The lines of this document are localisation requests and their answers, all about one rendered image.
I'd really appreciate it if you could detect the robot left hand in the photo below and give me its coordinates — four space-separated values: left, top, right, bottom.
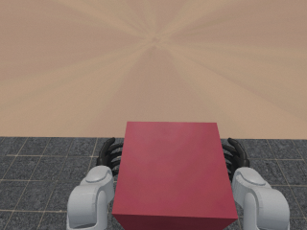
95 137 124 177

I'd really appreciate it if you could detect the robot right hand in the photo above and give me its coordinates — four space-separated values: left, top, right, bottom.
222 137 250 183

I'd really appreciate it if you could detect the left robot forearm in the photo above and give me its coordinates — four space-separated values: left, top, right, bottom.
66 165 115 230

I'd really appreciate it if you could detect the carton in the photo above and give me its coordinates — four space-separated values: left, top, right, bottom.
111 121 238 230

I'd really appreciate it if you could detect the right robot forearm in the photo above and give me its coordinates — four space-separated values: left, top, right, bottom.
231 167 291 230

